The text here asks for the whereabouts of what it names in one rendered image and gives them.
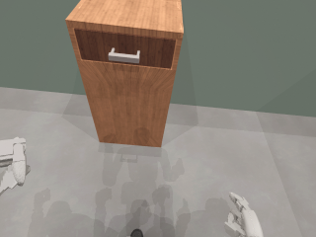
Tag handle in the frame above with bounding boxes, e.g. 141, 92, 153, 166
108, 47, 140, 63

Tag left robot hand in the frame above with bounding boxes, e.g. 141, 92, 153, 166
0, 137, 31, 197

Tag cabinet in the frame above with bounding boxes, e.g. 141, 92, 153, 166
65, 0, 184, 148

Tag drawer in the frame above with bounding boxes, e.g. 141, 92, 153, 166
74, 28, 176, 69

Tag right robot hand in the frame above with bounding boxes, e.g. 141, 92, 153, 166
224, 192, 264, 237

